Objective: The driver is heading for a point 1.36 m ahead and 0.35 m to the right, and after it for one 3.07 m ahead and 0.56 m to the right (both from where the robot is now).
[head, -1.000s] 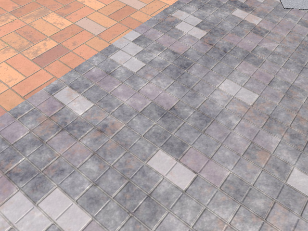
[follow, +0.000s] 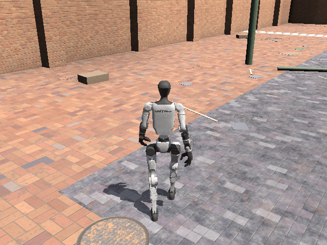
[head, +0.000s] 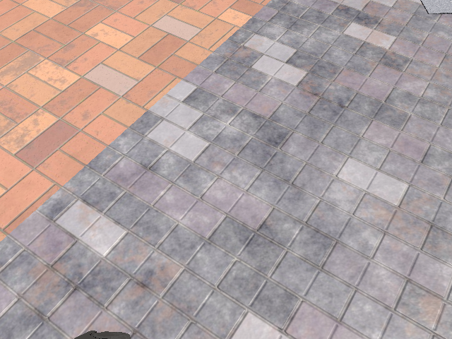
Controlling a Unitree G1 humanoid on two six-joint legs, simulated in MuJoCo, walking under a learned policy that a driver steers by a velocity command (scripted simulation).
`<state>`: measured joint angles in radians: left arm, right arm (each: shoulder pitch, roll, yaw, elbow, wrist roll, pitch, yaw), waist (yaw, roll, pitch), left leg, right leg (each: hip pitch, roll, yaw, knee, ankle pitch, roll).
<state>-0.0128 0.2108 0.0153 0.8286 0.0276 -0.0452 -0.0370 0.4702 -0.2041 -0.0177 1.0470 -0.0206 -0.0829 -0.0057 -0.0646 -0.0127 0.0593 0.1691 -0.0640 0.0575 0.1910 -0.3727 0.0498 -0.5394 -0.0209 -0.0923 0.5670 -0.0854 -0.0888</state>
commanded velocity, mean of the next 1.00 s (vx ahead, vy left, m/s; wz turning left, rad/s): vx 0.25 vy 0.00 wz -0.21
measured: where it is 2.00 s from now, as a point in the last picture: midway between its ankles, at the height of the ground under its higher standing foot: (264, 280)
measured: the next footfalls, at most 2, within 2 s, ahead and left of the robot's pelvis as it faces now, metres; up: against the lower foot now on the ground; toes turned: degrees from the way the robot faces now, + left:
right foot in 0.04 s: +0.20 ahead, -0.08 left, +0.00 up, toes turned -4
left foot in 0.54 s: +0.44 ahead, +0.08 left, +0.00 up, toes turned +2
